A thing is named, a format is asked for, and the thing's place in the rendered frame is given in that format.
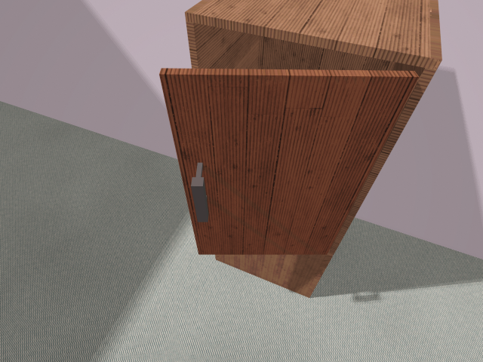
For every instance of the handle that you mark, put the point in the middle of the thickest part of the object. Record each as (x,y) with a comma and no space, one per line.
(199,195)

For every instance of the cupboard door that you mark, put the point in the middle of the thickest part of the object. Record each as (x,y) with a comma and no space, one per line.
(285,152)

